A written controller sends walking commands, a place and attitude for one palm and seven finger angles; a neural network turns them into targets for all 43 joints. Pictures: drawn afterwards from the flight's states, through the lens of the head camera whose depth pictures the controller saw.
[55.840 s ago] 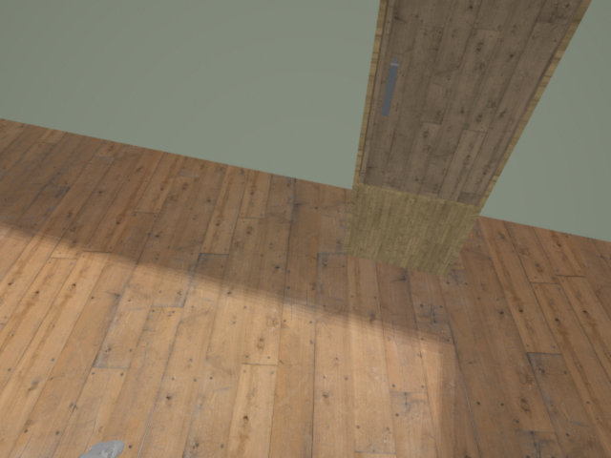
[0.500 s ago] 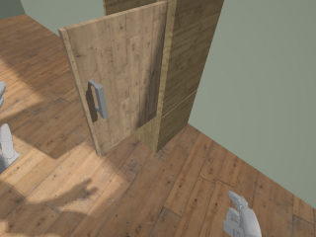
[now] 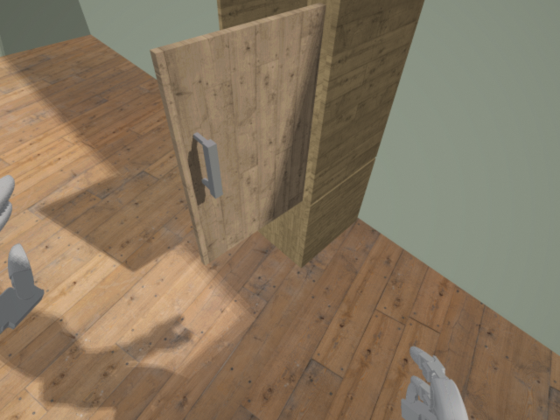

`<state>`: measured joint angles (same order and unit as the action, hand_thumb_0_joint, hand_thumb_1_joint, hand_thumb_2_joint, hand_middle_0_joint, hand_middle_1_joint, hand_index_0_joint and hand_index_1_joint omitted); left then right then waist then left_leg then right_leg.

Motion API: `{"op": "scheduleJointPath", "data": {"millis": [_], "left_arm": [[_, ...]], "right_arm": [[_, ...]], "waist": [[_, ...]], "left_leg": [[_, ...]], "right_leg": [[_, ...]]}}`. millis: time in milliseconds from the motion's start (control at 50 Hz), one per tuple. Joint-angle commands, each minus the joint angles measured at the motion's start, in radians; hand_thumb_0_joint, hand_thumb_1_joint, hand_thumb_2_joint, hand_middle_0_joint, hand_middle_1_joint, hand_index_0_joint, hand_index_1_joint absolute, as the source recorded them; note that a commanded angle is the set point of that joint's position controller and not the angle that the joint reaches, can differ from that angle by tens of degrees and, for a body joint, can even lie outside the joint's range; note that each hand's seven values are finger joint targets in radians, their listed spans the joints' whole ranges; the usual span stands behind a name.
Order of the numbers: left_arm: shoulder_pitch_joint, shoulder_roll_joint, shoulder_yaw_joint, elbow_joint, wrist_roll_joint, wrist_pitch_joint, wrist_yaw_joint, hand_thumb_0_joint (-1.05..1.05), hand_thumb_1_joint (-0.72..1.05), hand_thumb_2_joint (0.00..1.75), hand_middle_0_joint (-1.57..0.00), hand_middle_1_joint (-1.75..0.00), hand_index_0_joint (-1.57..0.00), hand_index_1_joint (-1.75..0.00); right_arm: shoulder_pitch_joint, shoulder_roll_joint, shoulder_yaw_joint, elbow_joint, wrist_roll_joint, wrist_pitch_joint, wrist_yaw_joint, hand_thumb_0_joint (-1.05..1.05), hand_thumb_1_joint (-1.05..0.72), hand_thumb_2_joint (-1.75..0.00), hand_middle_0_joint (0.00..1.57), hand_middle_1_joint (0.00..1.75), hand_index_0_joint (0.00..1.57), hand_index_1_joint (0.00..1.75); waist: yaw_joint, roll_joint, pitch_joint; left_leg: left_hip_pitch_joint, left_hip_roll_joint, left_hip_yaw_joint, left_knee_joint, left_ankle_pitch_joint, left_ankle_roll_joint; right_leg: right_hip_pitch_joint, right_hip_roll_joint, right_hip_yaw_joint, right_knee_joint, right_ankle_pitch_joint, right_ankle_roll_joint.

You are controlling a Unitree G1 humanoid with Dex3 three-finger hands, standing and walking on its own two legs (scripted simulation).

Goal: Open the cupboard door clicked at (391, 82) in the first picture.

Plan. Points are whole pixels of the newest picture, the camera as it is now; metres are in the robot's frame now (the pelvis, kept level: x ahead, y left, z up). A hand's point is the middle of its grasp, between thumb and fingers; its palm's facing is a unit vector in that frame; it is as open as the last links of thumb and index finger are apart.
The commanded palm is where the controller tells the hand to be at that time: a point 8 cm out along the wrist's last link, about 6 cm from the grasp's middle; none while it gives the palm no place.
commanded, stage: stop stepping back and stand still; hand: left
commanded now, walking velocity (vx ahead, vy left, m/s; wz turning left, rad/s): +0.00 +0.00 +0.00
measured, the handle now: (207, 165) +0.58 +0.17 +0.02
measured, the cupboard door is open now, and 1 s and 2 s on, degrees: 88 88 88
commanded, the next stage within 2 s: let the arm hang, fingers relaxed in 0.50 s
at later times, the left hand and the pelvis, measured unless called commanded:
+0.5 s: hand (0, 328) +0.17 +0.27 +0.16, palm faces +0.42 -0.78 -0.46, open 7.4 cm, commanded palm +0.11 +0.32 +0.18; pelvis -0.03 +0.01 +0.00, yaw +1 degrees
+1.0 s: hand out of the picture +0.01 +0.18 -0.17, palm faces +0.05 -0.98 -0.19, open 7.0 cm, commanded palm none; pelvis -0.03 -0.01 +0.00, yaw +3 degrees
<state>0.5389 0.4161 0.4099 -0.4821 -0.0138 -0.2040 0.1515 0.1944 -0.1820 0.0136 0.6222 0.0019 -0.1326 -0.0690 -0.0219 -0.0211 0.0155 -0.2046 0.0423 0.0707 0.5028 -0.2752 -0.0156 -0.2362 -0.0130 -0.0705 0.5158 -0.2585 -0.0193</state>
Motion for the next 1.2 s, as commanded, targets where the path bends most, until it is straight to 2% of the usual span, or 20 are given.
{"op": "scheduleJointPath", "data": {"millis": [0,100,180,320,380,460,560,580,600,620,680,720,740,780,800,860,900,960,1080,1180], "left_arm": [[0.037,0.160,0.141,-0.177,-0.022,-0.061,0.016,0.00,0.90,0.90,-0.20,-0.30,-0.20,-0.30],[-0.017,0.146,0.123,-0.114,-0.025,-0.052,0.011,0.00,0.90,0.90,-0.20,-0.30,-0.20,-0.30],[-0.101,0.132,0.085,-0.136,-0.011,-0.048,0.011,0.00,0.90,0.90,-0.20,-0.30,-0.20,-0.30],[-0.150,0.142,0.079,-0.216,0.011,-0.046,0.025,0.00,0.90,0.90,-0.20,-0.30,-0.20,-0.30],[-0.088,0.151,0.102,-0.197,0.009,-0.050,0.028,0.00,0.90,0.90,-0.20,-0.30,-0.20,-0.30],[-0.021,0.138,0.107,-0.147,-0.004,-0.055,0.022,0.00,0.90,0.90,-0.20,-0.30,-0.20,-0.30],[-0.003,0.137,0.107,-0.138,-0.013,-0.055,0.016,0.00,0.90,0.90,-0.20,-0.30,-0.20,-0.30],[-0.118,-0.012,-0.305,0.616,0.065,0.103,-0.129,0.00,0.90,0.90,-0.20,-0.30,-0.20,-0.30],[-0.114,-0.032,-0.279,0.647,0.047,0.172,-0.149,0.00,0.90,0.90,-0.20,-0.30,-0.20,-0.30],[-0.117,-0.044,-0.284,0.636,0.045,0.193,-0.153,0.00,0.90,0.90,-0.20,-0.30,-0.20,-0.30],[-0.199,-0.017,-0.301,0.764,0.054,0.188,-0.155,0.00,0.90,0.90,-0.20,-0.30,-0.20,-0.30],[-0.257,0.017,-0.306,0.882,0.059,0.186,-0.154,0.00,0.90,0.90,-0.20,-0.30,-0.20,-0.30],[-0.289,0.027,-0.312,0.940,0.057,0.189,-0.150,0.00,0.90,0.90,-0.20,-0.30,-0.20,-0.30],[-0.336,0.001,-0.341,1.047,0.048,0.204,-0.143,0.00,0.90,0.90,-0.20,-0.30,-0.20,-0.30],[-0.345,-0.011,-0.353,1.092,0.045,0.208,-0.141,0.00,0.90,0.90,-0.20,-0.30,-0.20,-0.30],[-0.312,-0.038,-0.369,1.226,0.038,0.213,-0.136,0.00,0.90,0.90,-0.20,-0.30,-0.20,-0.30],[-0.276,-0.050,-0.371,1.307,0.033,0.208,-0.135,0.00,0.90,0.90,-0.20,-0.30,-0.20,-0.30],[-0.274,-0.058,-0.362,1.378,0.032,0.200,-0.132,0.00,0.90,0.90,-0.20,-0.30,-0.20,-0.30],[-0.305,-0.052,-0.365,1.478,0.027,0.193,-0.134,0.00,0.90,0.90,-0.20,-0.30,-0.20,-0.30],[-0.299,-0.059,-0.368,1.537,0.024,0.191,-0.129,0.00,0.90,0.90,-0.20,-0.30,-0.20,-0.30]], "right_arm": [[-0.057,-0.139,-0.046,-0.151,0.009,-0.035,0.002,0.00,-0.90,-0.90,0.20,0.30,0.20,0.30],[-0.063,-0.136,-0.039,-0.149,0.003,-0.026,-0.002,0.00,-0.90,-0.90,0.20,0.30,0.20,0.30],[-0.061,-0.137,-0.038,-0.144,-0.002,-0.036,-0.008,0.00,-0.90,-0.90,0.20,0.30,0.20,0.30],[-0.060,-0.143,-0.040,-0.148,-0.004,-0.061,-0.014,0.00,-0.90,-0.90,0.20,0.30,0.20,0.30],[-0.058,-0.138,-0.040,-0.149,-0.005,-0.063,-0.013,0.00,-0.90,-0.90,0.20,0.30,0.20,0.30],[-0.053,-0.135,-0.047,-0.145,-0.003,-0.057,-0.006,0.00,-0.90,-0.90,0.20,0.30,0.20,0.30],[-0.053,-0.144,-0.054,-0.140,0.001,-0.050,-0.007,0.00,-0.90,-0.90,0.20,0.30,0.20,0.30],[-0.105,-0.341,-0.102,0.117,-0.004,-0.067,0.084,0.00,-0.90,-0.90,0.20,0.30,0.20,0.30],[-0.027,-0.276,-0.099,0.111,-0.001,0.001,0.082,0.00,-0.90,-0.90,0.20,0.30,0.20,0.30],[-0.021,-0.269,-0.093,0.089,-0.003,0.020,0.077,0.00,-0.90,-0.90,0.20,0.30,0.20,0.30],[-0.035,-0.267,-0.072,0.100,-0.019,0.056,0.074,0.00,-0.90,-0.90,0.20,0.30,0.20,0.30],[-0.024,-0.268,-0.072,0.129,-0.022,0.075,0.075,0.00,-0.90,-0.90,0.20,0.30,0.20,0.30],[-0.012,-0.256,-0.071,0.142,-0.022,0.089,0.076,0.00,-0.90,-0.90,0.20,0.30,0.20,0.30],[0.009,-0.206,-0.054,0.186,-0.030,0.116,0.075,0.00,-0.90,-0.90,0.20,0.30,0.20,0.30],[0.014,-0.186,-0.046,0.203,-0.031,0.124,0.075,0.00,-0.90,-0.90,0.20,0.30,0.20,0.30],[-0.012,-0.177,-0.035,0.246,-0.034,0.131,0.071,0.00,-0.90,-0.90,0.20,0.30,0.20,0.30],[-0.007,-0.163,-0.030,0.275,-0.030,0.132,0.065,0.00,-0.90,-0.90,0.20,0.30,0.20,0.30],[0.031,-0.151,-0.040,0.315,-0.030,0.139,0.059,0.00,-0.90,-0.90,0.20,0.30,0.20,0.30],[0.105,-0.145,-0.049,0.394,-0.025,0.143,0.054,0.00,-0.90,-0.90,0.20,0.30,0.20,0.30],[0.116,-0.131,-0.044,0.440,-0.024,0.138,0.051,0.00,-0.90,-0.90,0.20,0.30,0.20,0.30]], "waist": [[0.021,0.081,-0.100],[0.014,0.057,-0.021],[0.013,0.079,-0.021],[0.024,0.162,-0.047],[0.028,0.151,-0.043],[0.023,0.055,-0.040],[0.019,0.070,-0.064],[-0.025,0.107,0.019],[-0.003,0.101,-0.057],[-0.004,0.124,-0.047],[0.019,-0.071,-0.088],[0.014,-0.232,-0.115],[0.003,-0.249,-0.109],[-0.011,-0.155,-0.085],[-0.011,-0.088,-0.077],[0.018,0.140,-0.037],[0.031,0.182,-0.050],[0.025,0.173,-0.051],[0.011,0.015,0.010],[0.014,0.001,0.034]], "left_leg": [[-0.097,0.076,-0.081,-0.118,0.263,0.034],[-0.150,0.057,-0.086,-0.169,-0.041,0.035],[-0.124,0.045,-0.086,-0.180,-0.120,0.037],[-0.157,0.052,-0.115,-0.253,-0.158,0.040],[-0.178,0.050,-0.116,-0.252,-0.144,0.038],[-0.142,0.022,-0.082,-0.170,-0.048,0.024],[-0.105,0.027,-0.079,-0.169,0.026,0.019],[-0.206,0.065,-0.140,-0.027,0.221,0.038],[-0.130,0.083,-0.119,-0.045,0.284,0.036],[-0.142,0.101,-0.131,-0.062,0.269,0.048],[-0.201,0.100,-0.185,-0.063,0.186,0.084],[-0.129,0.042,-0.148,0.010,0.118,0.071],[-0.090,0.011,-0.120,0.048,0.101,0.061],[-0.035,-0.007,-0.088,0.058,0.085,0.046],[-0.030,-0.001,-0.095,0.032,0.099,0.045],[-0.115,0.053,-0.154,-0.102,0.058,0.051],[-0.137,0.048,-0.152,-0.127,0.018,0.047],[-0.109,0.041,-0.133,-0.113,-0.006,0.040],[-0.057,0.043,-0.120,-0.123,-0.001,0.041],[-0.033,0.049,-0.112,-0.143,0.048,0.041]], "right_leg": [[0.150,-0.024,0.058,-0.028,0.263,0.027],[0.081,-0.032,0.100,-0.126,0.059,0.025],[0.046,-0.029,0.110,-0.176,-0.042,0.026],[0.127,0.000,0.060,-0.125,-0.004,0.034],[0.148,-0.004,0.057,-0.126,0.015,0.032],[0.108,-0.035,0.092,-0.191,0.039,0.021],[0.098,-0.027,0.081,-0.174,0.079,0.024],[-0.034,-0.098,0.039,-0.016,0.202,-0.008],[-0.047,-0.087,0.078,-0.018,0.160,-0.015],[-0.058,-0.067,0.058,0.010,0.085,-0.008],[0.016,-0.060,0.070,0.025,0.051,-0.024],[-0.017,-0.126,0.128,-0.057,0.049,-0.055],[-0.057,-0.160,0.149,-0.091,0.036,-0.077],[-0.111,-0.180,0.153,-0.115,-0.004,-0.085],[-0.110,-0.164,0.147,-0.110,-0.025,-0.075],[-0.025,-0.099,0.103,-0.080,-0.055,-0.030],[0.040,-0.096,0.105,-0.093,-0.023,-0.028],[0.044,-0.110,0.108,-0.146,-0.041,-0.042],[-0.011,-0.120,0.102,-0.215,-0.113,-0.046],[-0.003,-0.118,0.095,-0.221,-0.075,-0.042]]}}
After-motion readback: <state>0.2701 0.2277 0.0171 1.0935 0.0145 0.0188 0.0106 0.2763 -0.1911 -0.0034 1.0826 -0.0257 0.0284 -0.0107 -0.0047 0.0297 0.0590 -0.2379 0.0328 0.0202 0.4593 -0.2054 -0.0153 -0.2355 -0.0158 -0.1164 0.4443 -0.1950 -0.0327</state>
